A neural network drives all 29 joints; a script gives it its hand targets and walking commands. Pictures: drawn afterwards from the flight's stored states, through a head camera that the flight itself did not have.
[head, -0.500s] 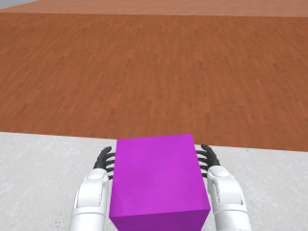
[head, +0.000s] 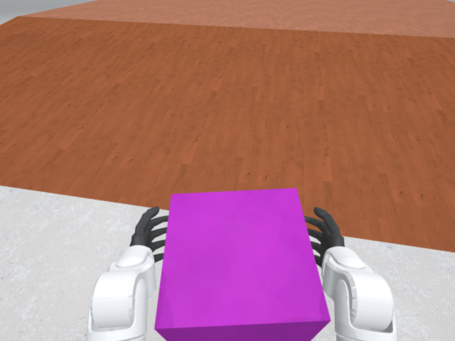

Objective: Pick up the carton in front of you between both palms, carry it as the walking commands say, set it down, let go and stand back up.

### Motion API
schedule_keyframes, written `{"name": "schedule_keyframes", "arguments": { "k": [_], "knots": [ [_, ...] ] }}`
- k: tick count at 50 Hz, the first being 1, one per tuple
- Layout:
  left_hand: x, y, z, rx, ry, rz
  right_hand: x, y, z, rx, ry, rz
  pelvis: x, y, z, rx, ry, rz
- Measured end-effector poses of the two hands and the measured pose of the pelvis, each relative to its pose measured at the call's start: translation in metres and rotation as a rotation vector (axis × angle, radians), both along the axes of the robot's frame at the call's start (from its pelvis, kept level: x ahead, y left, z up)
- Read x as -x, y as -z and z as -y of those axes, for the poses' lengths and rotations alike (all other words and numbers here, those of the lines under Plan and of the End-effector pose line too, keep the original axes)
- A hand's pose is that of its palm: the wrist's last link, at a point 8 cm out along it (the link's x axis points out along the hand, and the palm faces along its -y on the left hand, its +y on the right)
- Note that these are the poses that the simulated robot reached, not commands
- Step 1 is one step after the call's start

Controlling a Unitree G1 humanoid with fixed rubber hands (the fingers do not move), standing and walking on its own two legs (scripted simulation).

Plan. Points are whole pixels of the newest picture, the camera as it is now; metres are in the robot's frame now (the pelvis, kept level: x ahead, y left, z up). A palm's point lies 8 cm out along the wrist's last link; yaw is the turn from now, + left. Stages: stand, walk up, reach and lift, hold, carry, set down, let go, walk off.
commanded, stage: carry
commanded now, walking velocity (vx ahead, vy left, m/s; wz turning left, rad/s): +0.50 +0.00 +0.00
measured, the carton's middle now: (237, 278) +0.26 -0.01 +0.03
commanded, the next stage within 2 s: none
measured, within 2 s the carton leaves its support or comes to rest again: neither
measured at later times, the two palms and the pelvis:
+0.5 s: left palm (175, 178) +0.47 +0.13 +0.09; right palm (305, 169) +0.49 -0.17 +0.10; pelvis +0.25 -0.03 +0.01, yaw +1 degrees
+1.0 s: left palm (197, 108) +0.82 +0.11 +0.09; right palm (288, 106) +0.83 -0.19 +0.10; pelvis +0.59 -0.04 -0.02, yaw +1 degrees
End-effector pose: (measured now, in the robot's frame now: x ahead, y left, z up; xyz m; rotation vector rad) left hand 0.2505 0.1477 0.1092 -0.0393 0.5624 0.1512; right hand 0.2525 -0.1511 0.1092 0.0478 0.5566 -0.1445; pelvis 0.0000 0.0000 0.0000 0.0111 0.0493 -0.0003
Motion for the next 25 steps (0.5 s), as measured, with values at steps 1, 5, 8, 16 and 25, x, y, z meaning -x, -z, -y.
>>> {"name": "schedule_keyframes", "arguments": {
  "k": [1, 5, 8, 16, 25],
  "knots": [
    [-0.004, 0.002, -0.003, 0.001, -0.005, -0.012, -0.004, 0.004, -0.003, -0.009, 0.000, -0.013, -0.007, 0.001, -0.003, -0.002, 0.009, -0.005],
    [-0.023, 0.010, 0.000, -0.004, 0.014, -0.108, -0.013, 0.019, 0.000, -0.041, 0.041, -0.110, -0.037, -0.005, -0.006, 0.003, 0.033, -0.028],
    [-0.048, 0.007, 0.009, 0.002, 0.033, -0.131, -0.030, 0.016, 0.010, -0.059, 0.079, -0.131, -0.062, -0.010, -0.003, 0.016, 0.023, -0.040],
    [-0.143, 0.015, 0.037, 0.040, 0.012, -0.063, -0.134, 0.012, 0.038, -0.034, 0.067, -0.060, -0.151, 0.008, 0.030, 0.018, 0.001, -0.045],
    [-0.216, 0.022, 0.016, 0.055, -0.103, -0.132, -0.241, 0.013, 0.016, -0.022, -0.045, -0.125, -0.248, -0.007, 0.034, 0.010, -0.022, -0.053]
  ]
}}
